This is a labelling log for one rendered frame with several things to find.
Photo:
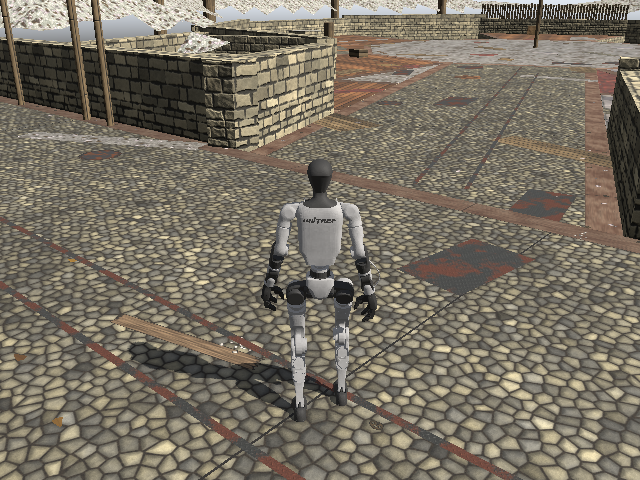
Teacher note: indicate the robot left upper arm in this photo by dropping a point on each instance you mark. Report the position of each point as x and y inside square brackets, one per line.
[288, 212]

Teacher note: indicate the right robot forearm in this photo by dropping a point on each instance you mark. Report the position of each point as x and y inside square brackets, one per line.
[364, 273]

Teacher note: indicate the left robot hand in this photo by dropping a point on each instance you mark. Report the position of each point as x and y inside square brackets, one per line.
[267, 296]

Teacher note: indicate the left robot forearm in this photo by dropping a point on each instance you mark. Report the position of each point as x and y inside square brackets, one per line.
[273, 269]

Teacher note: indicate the robot right upper arm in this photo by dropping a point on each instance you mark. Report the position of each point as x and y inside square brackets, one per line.
[352, 213]

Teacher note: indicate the robot left thigh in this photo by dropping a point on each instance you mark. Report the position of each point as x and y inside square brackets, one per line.
[296, 305]

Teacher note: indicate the right robot hand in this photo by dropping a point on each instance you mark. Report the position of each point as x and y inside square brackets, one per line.
[371, 307]

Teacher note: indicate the robot thigh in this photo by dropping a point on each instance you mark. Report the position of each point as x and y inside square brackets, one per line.
[343, 298]
[296, 305]

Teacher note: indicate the robot right thigh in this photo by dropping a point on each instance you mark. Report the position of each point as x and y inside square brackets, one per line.
[343, 298]

